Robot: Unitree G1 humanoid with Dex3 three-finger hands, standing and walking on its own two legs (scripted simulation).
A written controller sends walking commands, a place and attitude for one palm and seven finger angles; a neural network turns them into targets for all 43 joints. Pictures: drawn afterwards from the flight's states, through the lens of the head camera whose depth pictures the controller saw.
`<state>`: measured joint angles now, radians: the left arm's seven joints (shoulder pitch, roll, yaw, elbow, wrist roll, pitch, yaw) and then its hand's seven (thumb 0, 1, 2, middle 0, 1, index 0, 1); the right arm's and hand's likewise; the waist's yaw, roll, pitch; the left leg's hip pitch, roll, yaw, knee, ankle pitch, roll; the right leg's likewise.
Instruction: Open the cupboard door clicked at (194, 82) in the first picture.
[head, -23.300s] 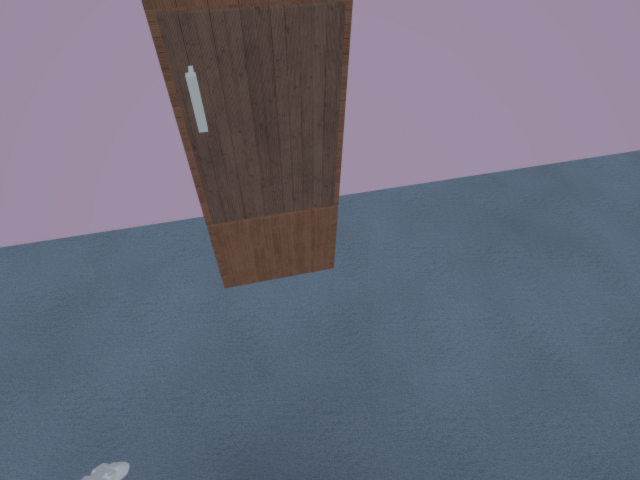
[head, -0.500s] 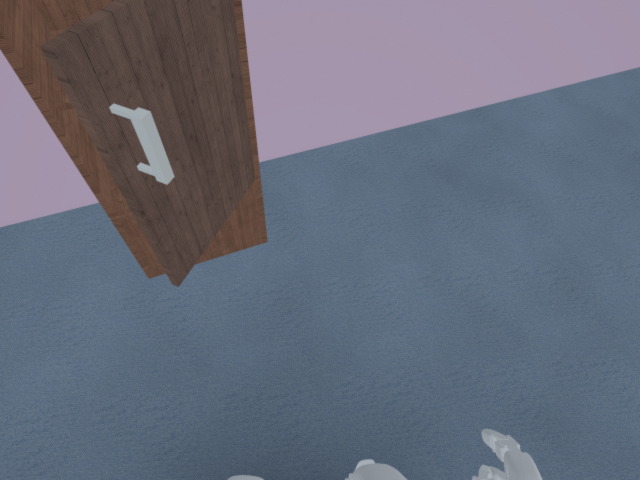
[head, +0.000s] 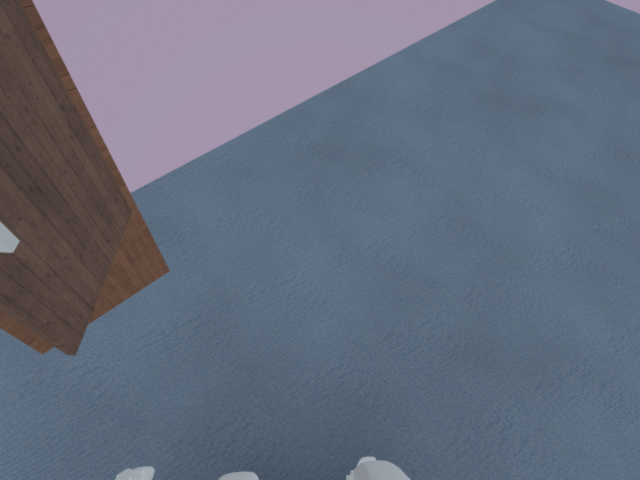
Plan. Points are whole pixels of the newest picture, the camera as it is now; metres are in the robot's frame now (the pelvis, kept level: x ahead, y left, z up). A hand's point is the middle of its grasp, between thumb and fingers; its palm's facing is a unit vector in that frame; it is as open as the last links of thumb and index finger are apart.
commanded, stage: walk to a spot facing it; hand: left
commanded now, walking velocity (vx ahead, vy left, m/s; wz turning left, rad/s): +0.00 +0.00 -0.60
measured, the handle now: out of the picture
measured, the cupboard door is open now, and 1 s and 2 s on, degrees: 45 45 45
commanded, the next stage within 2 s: turn to face it in 1.70 s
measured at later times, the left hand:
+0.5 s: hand (208, 449) +0.17 +0.16 -0.16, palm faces -0.27 -0.94 -0.21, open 7.4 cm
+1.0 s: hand (348, 264) +0.48 -0.04 -0.15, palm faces -0.52 -0.82 -0.23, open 7.3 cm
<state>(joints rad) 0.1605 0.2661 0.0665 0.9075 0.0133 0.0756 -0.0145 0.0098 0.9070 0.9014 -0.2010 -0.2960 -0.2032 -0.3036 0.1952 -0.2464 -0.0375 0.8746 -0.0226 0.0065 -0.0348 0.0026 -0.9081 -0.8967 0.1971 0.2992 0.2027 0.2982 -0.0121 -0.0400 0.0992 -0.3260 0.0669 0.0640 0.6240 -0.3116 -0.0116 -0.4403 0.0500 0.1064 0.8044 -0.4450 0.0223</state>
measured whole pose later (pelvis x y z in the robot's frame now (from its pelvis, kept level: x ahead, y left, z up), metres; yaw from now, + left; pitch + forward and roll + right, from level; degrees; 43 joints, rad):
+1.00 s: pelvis +0.26 -0.13 +0.00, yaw -30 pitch +0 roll +0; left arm 0.08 0.21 0.06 0.92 0.02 -0.04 -0.02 0.00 0.91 0.90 -0.20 -0.30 -0.20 -0.30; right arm 0.36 -0.22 -0.04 1.07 -0.02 0.01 0.00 0.01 -0.91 -0.90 0.20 0.30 0.20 0.30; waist -0.06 0.03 0.10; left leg -0.36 0.14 0.08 1.11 -0.46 -0.04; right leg -0.34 0.00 -0.10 0.61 -0.27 -0.05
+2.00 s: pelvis +0.63 -0.40 +0.00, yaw -35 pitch +0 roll -1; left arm 0.28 0.19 0.05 1.10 0.01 -0.01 0.01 0.01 0.92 0.90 -0.20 -0.30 -0.20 -0.30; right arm 0.16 -0.15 -0.02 0.99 -0.03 -0.05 -0.01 0.00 -0.91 -0.90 0.20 0.30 0.20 0.30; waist 0.00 -0.05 0.07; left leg -0.38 0.05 0.10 0.61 -0.23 0.03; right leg -0.30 -0.03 -0.08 1.00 -0.55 0.03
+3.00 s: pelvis +0.70 -0.55 +0.01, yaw +4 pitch +1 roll +2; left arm 0.23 0.22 0.04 0.88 0.03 0.01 0.02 0.01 0.91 0.90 -0.20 -0.30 -0.20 -0.30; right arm 0.09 -0.24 -0.06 0.89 -0.01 0.07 0.03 0.00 -0.91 -0.90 0.20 0.30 0.20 0.30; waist 0.01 -0.04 0.11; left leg -0.36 0.02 0.09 0.76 -0.44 -0.05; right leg -0.25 -0.14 -0.19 0.56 -0.31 0.01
